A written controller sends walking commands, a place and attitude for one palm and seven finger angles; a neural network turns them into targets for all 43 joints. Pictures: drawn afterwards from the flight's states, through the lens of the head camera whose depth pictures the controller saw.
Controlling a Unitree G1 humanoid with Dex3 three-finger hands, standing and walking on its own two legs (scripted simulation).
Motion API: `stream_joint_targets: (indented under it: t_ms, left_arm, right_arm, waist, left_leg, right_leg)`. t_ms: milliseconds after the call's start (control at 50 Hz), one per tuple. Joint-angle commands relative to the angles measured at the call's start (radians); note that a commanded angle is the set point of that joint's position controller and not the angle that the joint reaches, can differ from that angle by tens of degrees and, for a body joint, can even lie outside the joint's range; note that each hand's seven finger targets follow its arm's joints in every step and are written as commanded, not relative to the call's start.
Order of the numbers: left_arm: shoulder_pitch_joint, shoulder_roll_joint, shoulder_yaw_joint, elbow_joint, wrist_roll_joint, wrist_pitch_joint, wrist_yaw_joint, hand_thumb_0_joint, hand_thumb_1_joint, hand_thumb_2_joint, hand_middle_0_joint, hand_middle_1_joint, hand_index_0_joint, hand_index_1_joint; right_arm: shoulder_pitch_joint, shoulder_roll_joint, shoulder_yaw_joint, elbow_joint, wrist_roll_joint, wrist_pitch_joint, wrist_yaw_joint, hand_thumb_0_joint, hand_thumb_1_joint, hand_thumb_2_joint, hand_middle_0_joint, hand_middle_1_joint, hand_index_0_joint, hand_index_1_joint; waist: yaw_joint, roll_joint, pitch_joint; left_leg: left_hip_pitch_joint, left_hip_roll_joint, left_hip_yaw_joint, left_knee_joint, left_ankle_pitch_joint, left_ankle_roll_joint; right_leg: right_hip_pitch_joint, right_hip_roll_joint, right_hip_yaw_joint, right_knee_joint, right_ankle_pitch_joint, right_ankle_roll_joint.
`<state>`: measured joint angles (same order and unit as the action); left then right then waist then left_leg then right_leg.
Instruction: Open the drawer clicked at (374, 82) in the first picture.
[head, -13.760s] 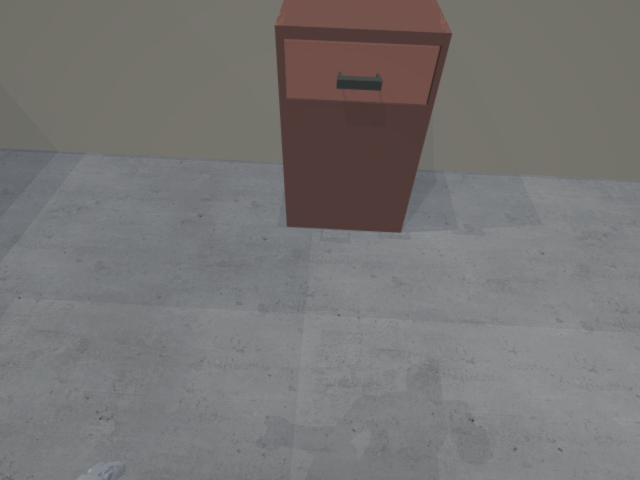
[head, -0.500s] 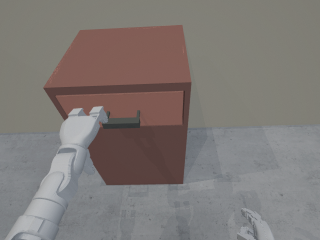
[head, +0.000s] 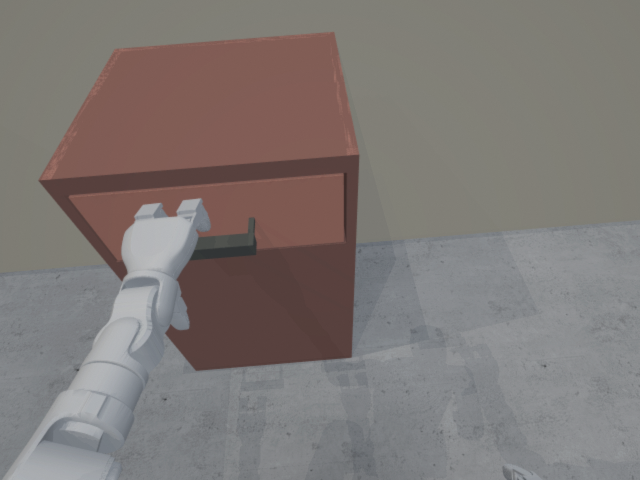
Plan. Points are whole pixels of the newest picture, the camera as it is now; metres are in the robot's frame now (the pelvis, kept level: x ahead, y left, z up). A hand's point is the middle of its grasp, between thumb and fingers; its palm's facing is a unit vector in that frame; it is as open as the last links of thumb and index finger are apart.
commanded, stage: move the hooked fingers above the handle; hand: left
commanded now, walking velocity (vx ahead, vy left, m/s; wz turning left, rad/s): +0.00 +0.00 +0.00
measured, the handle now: (218, 236) +0.51 +0.22 -0.05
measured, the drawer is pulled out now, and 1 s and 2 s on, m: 0.00 0.00 0.00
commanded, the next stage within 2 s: lower the fingers behind the handle in 1.68 s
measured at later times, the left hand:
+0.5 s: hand (201, 243) +0.44 +0.21 +0.02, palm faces -0.02 -0.03 -1.00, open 13.8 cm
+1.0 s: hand (204, 240) +0.46 +0.22 +0.00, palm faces -0.04 -0.04 -1.00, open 13.8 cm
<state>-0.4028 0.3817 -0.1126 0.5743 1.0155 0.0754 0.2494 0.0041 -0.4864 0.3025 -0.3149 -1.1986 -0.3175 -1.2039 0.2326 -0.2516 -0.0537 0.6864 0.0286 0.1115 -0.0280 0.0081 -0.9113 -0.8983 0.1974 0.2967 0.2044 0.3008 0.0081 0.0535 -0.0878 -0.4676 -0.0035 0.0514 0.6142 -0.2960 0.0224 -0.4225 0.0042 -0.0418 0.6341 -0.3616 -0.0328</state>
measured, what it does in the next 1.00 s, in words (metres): stands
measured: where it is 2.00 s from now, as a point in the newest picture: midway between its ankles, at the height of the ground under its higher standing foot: outside the picture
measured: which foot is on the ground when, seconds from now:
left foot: down 0.00-1.00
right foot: down 0.00-1.00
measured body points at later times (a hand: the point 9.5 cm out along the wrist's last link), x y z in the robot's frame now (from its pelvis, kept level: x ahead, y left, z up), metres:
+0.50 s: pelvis +0.00 +0.00 -0.01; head +0.06 -0.01 +0.44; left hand +0.43 +0.21 +0.07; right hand +0.06 -0.26 -0.15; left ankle +0.00 +0.11 -0.72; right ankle -0.03 -0.10 -0.72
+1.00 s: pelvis +0.00 +0.01 -0.01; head +0.07 +0.00 +0.43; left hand +0.45 +0.22 +0.06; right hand +0.01 -0.25 -0.15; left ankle +0.00 +0.11 -0.72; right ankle -0.03 -0.10 -0.72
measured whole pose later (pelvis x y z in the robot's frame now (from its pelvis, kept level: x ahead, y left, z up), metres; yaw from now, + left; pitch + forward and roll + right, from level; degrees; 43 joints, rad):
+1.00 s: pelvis +0.00 +0.01 -0.01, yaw -2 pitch +17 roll -1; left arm -0.71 0.40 -0.03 1.02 1.07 0.05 0.36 0.00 -0.48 0.30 -0.31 -1.20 -0.32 -1.20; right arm 0.36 -0.24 -0.07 0.72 0.01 0.11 0.00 0.00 -0.91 -0.90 0.20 0.30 0.21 0.30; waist -0.09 0.05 -0.15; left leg -0.68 0.02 0.07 0.73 -0.34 0.04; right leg -0.62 0.02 -0.03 0.71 -0.37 -0.02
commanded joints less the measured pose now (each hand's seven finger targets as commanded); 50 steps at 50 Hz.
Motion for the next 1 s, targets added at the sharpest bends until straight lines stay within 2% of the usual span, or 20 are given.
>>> stream_joint_targets:
  t_ms: [0,60,100,160,240,340,400,420,480,540,580,640,700,780,800,860,880,920,960,980]
  left_arm:
    - [-0.406,0.195,0.084,-0.132,0.016,0.003,0.058,0.0,-0.5,0.3,-0.3,-1.2,-0.3,-1.2]
    - [-0.442,0.214,0.097,-0.097,0.023,-0.007,0.065,0.0,-0.5,0.3,-0.3,-1.2,-0.3,-1.2]
    - [-0.485,0.178,0.066,-0.062,0.026,-0.009,0.07,0.0,-0.5,0.3,-0.3,-1.2,-0.3,-1.2]
    - [-0.528,0.205,0.087,0.006,0.034,-0.014,0.081,0.0,-0.5,0.3,-0.3,-1.2,-0.3,-1.2]
    - [-0.622,0.193,0.067,0.059,0.044,-0.022,0.099,0.0,-0.5,0.3,-0.3,-1.2,-0.3,-1.2]
    - [-0.634,0.21,0.095,0.132,0.049,-0.024,0.12,0.0,-0.5,0.3,-0.3,-1.2,-0.3,-1.2]
    - [-0.661,0.191,0.08,0.16,0.052,-0.021,0.13,0.0,-0.5,0.3,-0.3,-1.2,-0.3,-1.2]
    - [-0.655,0.223,0.114,0.174,0.054,-0.023,0.134,0.0,-0.5,0.3,-0.3,-1.2,-0.3,-1.2]
    - [-0.657,0.212,0.106,0.191,0.057,-0.023,0.146,0.0,-0.5,0.3,-0.3,-1.2,-0.3,-1.2]
    - [-0.73,0.178,0.068,0.235,0.057,-0.014,0.155,0.0,-0.5,0.3,-0.3,-1.2,-0.3,-1.2]
    - [-0.775,0.237,0.101,0.239,0.065,-0.014,0.165,0.0,-0.5,0.3,-0.3,-1.2,-0.3,-1.2]
    - [-0.825,0.215,0.085,0.259,0.07,-0.018,0.177,0.0,-0.5,0.3,-0.3,-1.2,-0.3,-1.2]
    - [-0.793,0.26,0.129,0.284,0.068,-0.014,0.184,0.0,-0.5,0.3,-0.3,-1.2,-0.3,-1.2]
    - [-0.734,0.256,0.134,0.315,0.066,0.001,0.176,0.0,-0.5,0.3,-0.3,-1.2,-0.3,-1.2]
    - [-0.724,0.223,0.105,0.309,0.065,0.005,0.17,0.0,-0.5,0.3,-0.3,-1.2,-0.3,-1.2]
    - [-0.685,0.257,0.138,0.317,0.056,-0.001,0.157,0.0,-0.5,0.3,-0.3,-1.2,-0.3,-1.2]
    - [-0.719,0.253,0.123,0.281,0.058,-0.01,0.155,0.0,-0.5,0.3,-0.3,-1.2,-0.3,-1.2]
    - [-0.74,0.253,0.124,0.241,0.061,-0.031,0.157,0.0,-0.5,0.3,-0.3,-1.2,-0.3,-1.2]
    - [-0.707,0.269,0.145,0.214,0.062,-0.047,0.164,0.0,-0.5,0.3,-0.3,-1.2,-0.3,-1.2]
    - [-0.699,0.256,0.135,0.223,0.062,-0.047,0.168,0.0,-0.5,0.3,-0.3,-1.2,-0.3,-1.2]
  right_arm:
    - [-0.023,-0.12,-0.042,-0.11,-0.003,-0.036,-0.011,0.0,-0.9,-0.9,0.2,0.3,0.2,0.3]
    - [-0.009,-0.12,-0.043,-0.109,-0.005,-0.034,-0.011,0.0,-0.9,-0.9,0.2,0.3,0.2,0.3]
    - [0.002,-0.118,-0.043,-0.104,-0.004,-0.033,-0.009,0.0,-0.9,-0.9,0.2,0.3,0.2,0.3]
    - [0.024,-0.123,-0.046,-0.096,-0.006,-0.032,-0.009,0.0,-0.9,-0.9,0.2,0.3,0.2,0.3]
    - [0.055,-0.124,-0.047,-0.089,-0.009,-0.031,-0.006,0.0,-0.9,-0.9,0.2,0.3,0.2,0.3]
    - [0.091,-0.127,-0.055,-0.079,-0.016,-0.029,0.003,0.0,-0.9,-0.9,0.2,0.3,0.2,0.3]
    - [0.106,-0.129,-0.058,-0.072,-0.017,-0.027,0.008,0.0,-0.9,-0.9,0.2,0.3,0.2,0.3]
    - [0.111,-0.132,-0.06,-0.068,-0.02,-0.026,0.009,0.0,-0.9,-0.9,0.2,0.3,0.2,0.3]
    - [0.131,-0.132,-0.063,-0.064,-0.02,-0.025,0.014,0.0,-0.9,-0.9,0.2,0.3,0.2,0.3]
    - [0.147,-0.136,-0.064,-0.05,-0.019,-0.027,0.014,0.0,-0.9,-0.9,0.2,0.3,0.2,0.3]
    - [0.159,-0.141,-0.063,-0.044,-0.021,-0.029,0.01,0.0,-0.9,-0.9,0.2,0.3,0.2,0.3]
    - [0.184,-0.14,-0.066,-0.033,-0.026,-0.035,0.013,0.0,-0.9,-0.9,0.2,0.3,0.2,0.3]
    - [0.192,-0.143,-0.068,-0.032,-0.03,-0.034,0.016,0.0,-0.9,-0.9,0.2,0.3,0.2,0.3]
    - [0.198,-0.145,-0.067,-0.037,-0.029,-0.029,0.022,0.0,-0.9,-0.9,0.2,0.3,0.2,0.3]
    - [0.196,-0.143,-0.066,-0.042,-0.027,-0.027,0.024,0.0,-0.9,-0.9,0.2,0.3,0.2,0.3]
    - [0.197,-0.147,-0.065,-0.044,-0.024,-0.024,0.02,0.0,-0.9,-0.9,0.2,0.3,0.2,0.3]
    - [0.194,-0.149,-0.065,-0.047,-0.024,-0.023,0.017,0.0,-0.9,-0.9,0.2,0.3,0.2,0.3]
    - [0.191,-0.145,-0.066,-0.048,-0.026,-0.024,0.013,0.0,-0.9,-0.9,0.2,0.3,0.2,0.3]
    - [0.192,-0.143,-0.069,-0.047,-0.027,-0.026,0.013,0.0,-0.9,-0.9,0.2,0.3,0.2,0.3]
    - [0.188,-0.141,-0.067,-0.05,-0.027,-0.024,0.013,0.0,-0.9,-0.9,0.2,0.3,0.2,0.3]
  waist:
    - [-0.013,-0.064,-0.315]
    - [-0.014,-0.039,-0.329]
    - [-0.029,-0.044,-0.315]
    - [-0.036,-0.056,-0.327]
    - [-0.059,-0.045,-0.345]
    - [-0.059,-0.048,-0.404]
    - [-0.072,-0.04,-0.392]
    - [-0.068,-0.055,-0.402]
    - [-0.069,-0.032,-0.424]
    - [-0.106,-0.059,-0.372]
    - [-0.108,-0.038,-0.41]
    - [-0.12,0.003,-0.445]
    - [-0.103,0.009,-0.487]
    - [-0.089,-0.01,-0.476]
    - [-0.091,0.006,-0.468]
    - [-0.084,-0.035,-0.442]
    - [-0.096,-0.037,-0.442]
    - [-0.098,-0.027,-0.44]
    - [-0.082,0.013,-0.459]
    - [-0.085,-0.001,-0.439]
  left_leg:
    - [0.187,-0.031,-0.021,-0.018,0.339,0.025]
    - [0.181,-0.032,-0.021,-0.011,0.348,0.024]
    - [0.174,-0.03,-0.024,-0.004,0.34,0.024]
    - [0.158,-0.031,-0.023,0.005,0.318,0.028]
    - [0.139,-0.029,-0.029,0.019,0.307,0.026]
    - [0.126,-0.028,-0.025,0.045,0.345,0.027]
    - [0.111,-0.025,-0.021,0.052,0.346,0.027]
    - [0.101,-0.025,-0.022,0.058,0.358,0.027]
    - [0.101,-0.023,-0.022,0.065,0.364,0.026]
    - [0.069,-0.021,-0.025,0.067,0.319,0.03]
    - [0.064,-0.023,-0.026,0.072,0.3,0.03]
    - [0.087,-0.019,-0.034,0.087,0.318,0.028]
    - [0.079,-0.018,-0.029,0.099,0.341,0.025]
    - [0.063,-0.013,-0.027,0.094,0.37,0.024]
    - [0.072,-0.014,-0.027,0.092,0.381,0.023]
    - [0.054,-0.012,-0.023,0.083,0.361,0.027]
    - [0.055,-0.01,-0.022,0.081,0.347,0.029]
    - [0.069,-0.01,-0.026,0.077,0.353,0.03]
    - [0.103,-0.008,-0.028,0.079,0.38,0.027]
    - [0.096,-0.009,-0.029,0.077,0.368,0.027]
  right_leg:
    - [0.072,0.026,0.032,-0.058,0.391,-0.003]
    - [0.067,0.028,0.032,-0.049,0.395,-0.006]
    - [0.035,0.028,0.028,-0.047,0.383,-0.006]
    - [0.024,0.029,0.031,-0.044,0.364,-0.004]
    - [-0.008,0.031,0.028,-0.029,0.35,-0.004]
    - [-0.001,0.035,0.032,-0.01,0.395,-0.003]
    - [-0.024,0.037,0.031,-0.008,0.401,-0.002]
    - [-0.011,0.038,0.031,-0.003,0.41,-0.003]
    - [-0.024,0.041,0.03,0.006,0.412,-0.003]
    - [-0.068,0.043,0.029,-0.003,0.372,0.001]
    - [-0.067,0.043,0.036,0.002,0.356,0.002]
    - [-0.105,0.048,0.029,0.017,0.343,-0.002]
    - [-0.082,0.049,0.031,0.029,0.372,-0.001]
    - [-0.066,0.053,0.025,0.031,0.398,-0.001]
    - [-0.072,0.054,0.024,0.028,0.401,-0.003]
    - [-0.051,0.053,0.026,0.015,0.399,0.001]
    - [-0.051,0.051,0.03,0.011,0.392,0.004]
    - [-0.051,0.05,0.03,0.008,0.387,0.0]
    - [-0.06,0.052,0.029,0.013,0.391,-0.002]
    - [-0.068,0.053,0.025,0.01,0.376,-0.002]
